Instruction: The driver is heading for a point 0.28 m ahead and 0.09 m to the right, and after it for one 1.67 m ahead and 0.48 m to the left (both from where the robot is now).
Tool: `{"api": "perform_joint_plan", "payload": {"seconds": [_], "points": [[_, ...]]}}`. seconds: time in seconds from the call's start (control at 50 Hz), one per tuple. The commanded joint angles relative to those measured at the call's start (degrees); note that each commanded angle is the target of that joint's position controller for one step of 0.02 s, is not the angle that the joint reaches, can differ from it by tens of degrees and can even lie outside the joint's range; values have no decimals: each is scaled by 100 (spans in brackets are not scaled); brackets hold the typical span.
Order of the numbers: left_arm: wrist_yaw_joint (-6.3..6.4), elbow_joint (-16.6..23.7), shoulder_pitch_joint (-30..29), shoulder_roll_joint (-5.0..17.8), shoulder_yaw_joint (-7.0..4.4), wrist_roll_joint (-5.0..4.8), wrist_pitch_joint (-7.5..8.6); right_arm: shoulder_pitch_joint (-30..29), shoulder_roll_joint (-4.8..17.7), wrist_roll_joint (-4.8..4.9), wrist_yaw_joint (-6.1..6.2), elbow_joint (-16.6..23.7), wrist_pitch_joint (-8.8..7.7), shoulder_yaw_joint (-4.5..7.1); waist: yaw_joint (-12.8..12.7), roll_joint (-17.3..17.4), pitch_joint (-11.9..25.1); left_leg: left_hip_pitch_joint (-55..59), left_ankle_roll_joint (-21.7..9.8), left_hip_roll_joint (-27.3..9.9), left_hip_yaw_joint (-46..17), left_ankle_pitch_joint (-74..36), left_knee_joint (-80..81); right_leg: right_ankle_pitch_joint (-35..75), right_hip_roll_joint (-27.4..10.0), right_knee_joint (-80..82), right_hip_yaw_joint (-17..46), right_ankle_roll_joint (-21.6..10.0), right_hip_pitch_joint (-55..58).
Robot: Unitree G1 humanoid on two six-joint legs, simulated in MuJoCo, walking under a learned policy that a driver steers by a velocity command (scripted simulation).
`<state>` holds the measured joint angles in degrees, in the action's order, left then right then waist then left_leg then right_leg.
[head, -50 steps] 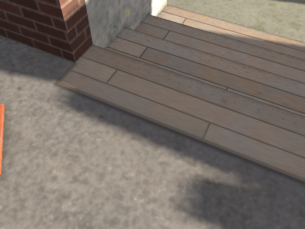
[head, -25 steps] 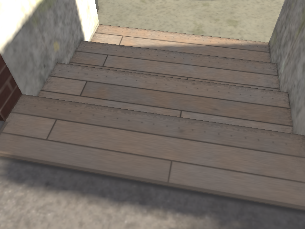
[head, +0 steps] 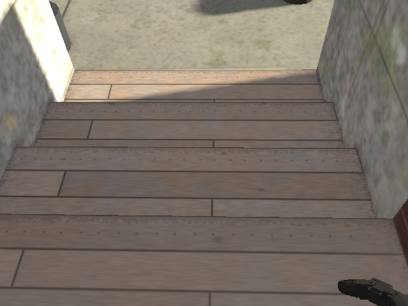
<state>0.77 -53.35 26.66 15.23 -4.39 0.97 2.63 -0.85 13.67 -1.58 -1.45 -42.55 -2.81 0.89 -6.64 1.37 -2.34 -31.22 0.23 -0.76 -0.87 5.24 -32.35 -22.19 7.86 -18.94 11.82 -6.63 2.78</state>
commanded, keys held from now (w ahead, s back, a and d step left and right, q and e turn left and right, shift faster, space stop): w+e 0.22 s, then w+q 0.78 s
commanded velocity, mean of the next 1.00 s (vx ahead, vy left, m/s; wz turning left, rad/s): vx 0.50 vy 0.00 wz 0.06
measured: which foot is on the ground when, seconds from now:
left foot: up 0.00-0.02, down 0.04-0.50, up 0.52-0.98, down 1.00-1.00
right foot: down 0.00-0.04, up 0.06-0.48, down 0.50-1.00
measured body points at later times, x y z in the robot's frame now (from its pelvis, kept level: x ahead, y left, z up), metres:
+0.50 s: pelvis +0.25 -0.02 +0.00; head +0.28 -0.03 +0.45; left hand +0.51 +0.16 -0.08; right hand +0.17 -0.27 -0.14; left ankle +0.15 +0.12 -0.73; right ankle +0.33 -0.13 -0.73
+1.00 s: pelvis +0.49 +0.00 -0.02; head +0.52 +0.01 +0.43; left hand +0.43 +0.26 -0.15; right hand +0.72 -0.21 -0.10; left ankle +0.59 +0.08 -0.73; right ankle +0.34 -0.13 -0.72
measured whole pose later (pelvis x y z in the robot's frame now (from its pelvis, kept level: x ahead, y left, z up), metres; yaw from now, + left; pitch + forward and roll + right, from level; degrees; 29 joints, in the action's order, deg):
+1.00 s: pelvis +0.49 +0.00 -0.02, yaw +9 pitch +1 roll -2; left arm 1.0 -51.5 23.4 14.5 -3.0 1.3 3.2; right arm 5.5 14.6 -2.5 -3.5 -39.1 0.0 3.1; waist -2.9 1.0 -2.4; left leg -27.9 -8.2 0.6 4.8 10.5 -35.3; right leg -28.3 -5.0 -31.4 -17.4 2.2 1.3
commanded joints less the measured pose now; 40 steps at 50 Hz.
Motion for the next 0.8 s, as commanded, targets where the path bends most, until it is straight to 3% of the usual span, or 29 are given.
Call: {"api": "perform_joint_plan", "payload": {"seconds": [0.02,0.04,0.06,0.08,0.1,0.12,0.14,0.16,0.22,0.28,0.36,0.4,0.44,0.46,0.48,0.5,0.52,0.54,0.56,0.58,0.6,0.62,0.7,0.8], "points": [[-36,447,-506,1040,-197,-43,133,1365,976,-9,163,38,-208,304,1161,-325,782,2496,-328,139,-9,141,675,4940,-1027,-1880,609,-128,-870],[-88,649,-465,650,-86,-114,194,2294,1398,-130,272,2,-248,403,1458,228,1667,3912,-605,-1155,-1272,1172,789,3286,-686,-3433,261,-13,-1646],[-73,795,315,168,-2,-291,155,2214,1846,-188,276,51,-166,509,957,1616,2305,5097,-1319,-2640,-3858,1271,1347,-1062,221,-4960,-396,177,-3354],[-12,643,197,716,-52,-50,62,1860,1355,-88,241,111,-74,461,844,723,1747,4422,-1326,-2463,-4131,2104,1502,-751,-367,-5497,-439,115,-3882],[-56,660,-231,756,-82,14,25,1476,839,-39,230,180,-61,332,810,139,868,3532,-1190,-2168,-3131,2001,1636,-169,-594,-5429,-523,149,-3894],[-85,707,-437,649,-63,10,7,1250,621,-59,220,175,-69,271,721,-8,427,2947,-1029,-1858,-2300,1386,1826,155,-796,-5206,-613,187,-3795],[-127,738,-529,586,-63,64,-52,1288,558,-56,236,121,-97,242,685,220,257,2621,-911,-1655,-1722,847,1935,256,-931,-5044,-668,225,-3676],[-192,766,-513,540,-59,106,-138,1367,570,-45,229,43,-148,241,613,463,175,2343,-844,-1499,-1268,472,2042,332,-992,-5012,-745,275,-3526],[-295,974,-767,375,-33,82,-271,1602,630,29,160,-82,-313,272,560,464,185,2287,-898,-1480,-594,-360,2202,603,-1066,-4898,-838,341,-3679],[-346,1176,-1269,219,41,121,-242,1963,641,-21,94,-286,-367,263,635,388,66,2261,-1034,-1353,-267,-591,2359,1023,-979,-4102,-679,424,-3899],[-412,1449,-2177,66,204,155,-162,2059,775,95,41,-440,-305,275,717,454,-61,2041,-984,-1001,136,-874,2299,1550,-980,-2163,-1421,528,-3219],[-407,1539,-2457,159,220,122,-105,2195,1016,60,32,-470,-282,337,820,449,-2,2177,-1061,-1140,-121,-1146,2144,1472,-931,-1758,-1552,520,-2903],[-341,1574,-2432,274,203,94,-34,2242,1221,37,40,-510,-244,402,765,502,18,2359,-1070,-1290,-379,-1301,1911,1225,-877,-1390,-1526,447,-2618],[-291,1496,-2158,351,174,116,16,2223,1247,52,53,-527,-213,414,609,430,104,2382,-1013,-1265,-404,-1536,1593,1197,-778,-1073,-1554,404,-2188],[-221,1273,-1527,484,112,176,82,2264,1158,92,64,-563,-191,390,327,223,399,2215,-893,-1016,-202,-1929,803,1282,-676,-659,-1549,308,-1263],[-129,1038,-588,817,-3,314,162,2265,904,133,62,-488,-200,311,-59,-194,1037,1576,-730,-636,71,-1284,-533,890,-1300,-461,-870,101,43],[-28,1059,19,1409,-120,437,194,2352,190,209,41,-143,-211,128,-159,-1386,1746,-75,-437,68,472,1585,-2429,-79,-3098,18,1325,-268,1458],[8,984,-4,1519,-170,246,125,2585,584,145,98,-236,-126,248,-45,-1414,1734,-768,-479,345,-21,2628,-3372,-101,-3490,495,2475,-652,1067],[-2,1057,-475,1027,-45,169,114,2400,769,92,116,-286,-60,314,162,-813,1023,-978,-532,-15,-338,2312,-3626,-89,-3188,441,1642,-560,584],[-34,1054,-817,625,56,84,146,2276,642,79,72,-292,-57,289,314,-685,569,-930,-491,-206,-309,1899,-3436,310,-2860,569,906,-417,38],[-36,1043,-1025,409,114,48,158,2334,575,79,54,-344,-5,314,482,-795,340,-722,-429,-334,-277,1651,-3212,835,-2574,699,312,-210,-356],[-10,1015,-1092,302,146,23,187,2340,584,-13,22,-348,73,340,586,-891,220,-594,-341,-396,-246,1476,-3142,1284,-2415,778,-71,-127,-612],[5,855,-893,398,88,-12,364,1950,378,-58,-138,-93,263,350,712,-653,126,-857,-166,-443,-200,760,-3066,2406,-2436,958,-866,-259,-742],[6,651,-712,407,55,-21,373,1033,222,-90,-224,336,284,271,607,-696,-179,-767,-176,-422,98,-454,-1614,2602,-2246,951,-1836,-132,-961]]}}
